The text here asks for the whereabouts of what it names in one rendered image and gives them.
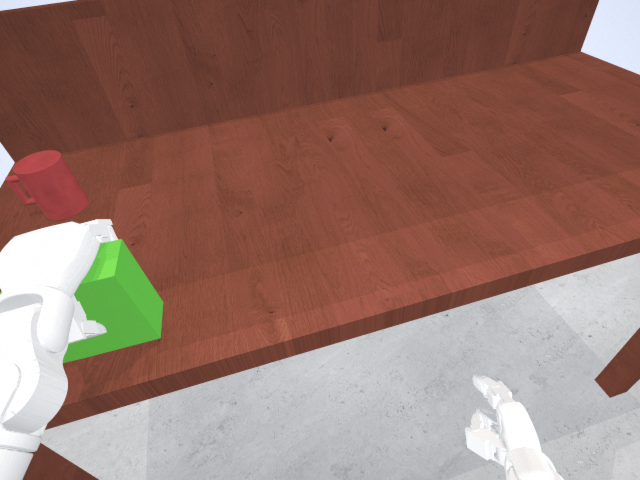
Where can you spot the robot left hand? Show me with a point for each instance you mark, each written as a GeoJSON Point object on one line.
{"type": "Point", "coordinates": [59, 257]}

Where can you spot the robot right hand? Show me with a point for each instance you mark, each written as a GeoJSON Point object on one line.
{"type": "Point", "coordinates": [510, 428]}

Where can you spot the sponge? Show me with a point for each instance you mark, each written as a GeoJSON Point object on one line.
{"type": "Point", "coordinates": [117, 294]}

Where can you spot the right robot forearm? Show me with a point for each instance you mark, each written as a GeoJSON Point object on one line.
{"type": "Point", "coordinates": [526, 463]}

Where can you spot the left robot forearm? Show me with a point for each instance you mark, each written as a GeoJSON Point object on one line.
{"type": "Point", "coordinates": [35, 323]}

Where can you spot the table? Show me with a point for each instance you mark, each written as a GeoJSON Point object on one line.
{"type": "Point", "coordinates": [291, 174]}

